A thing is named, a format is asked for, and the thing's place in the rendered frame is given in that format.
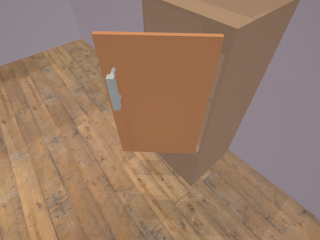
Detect cupboard door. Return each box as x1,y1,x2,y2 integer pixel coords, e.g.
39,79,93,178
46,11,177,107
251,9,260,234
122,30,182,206
91,31,224,154

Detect handle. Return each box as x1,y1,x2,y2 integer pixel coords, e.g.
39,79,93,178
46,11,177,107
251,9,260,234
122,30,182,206
105,67,122,111

